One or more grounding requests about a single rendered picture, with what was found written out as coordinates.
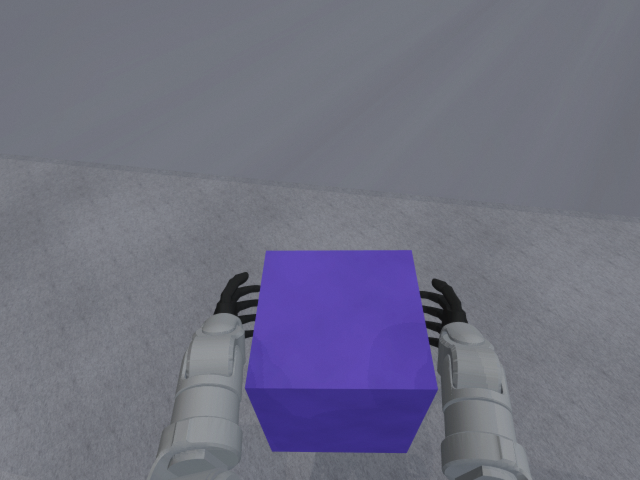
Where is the robot right forearm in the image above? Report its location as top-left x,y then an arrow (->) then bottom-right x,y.
437,322 -> 533,480

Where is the robot left forearm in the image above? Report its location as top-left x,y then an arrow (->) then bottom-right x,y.
147,313 -> 246,480

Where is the robot right hand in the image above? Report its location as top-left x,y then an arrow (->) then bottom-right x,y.
419,278 -> 468,348

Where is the carton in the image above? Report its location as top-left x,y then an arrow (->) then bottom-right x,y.
245,250 -> 438,453

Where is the robot left hand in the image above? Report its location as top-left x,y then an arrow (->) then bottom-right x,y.
213,272 -> 260,338

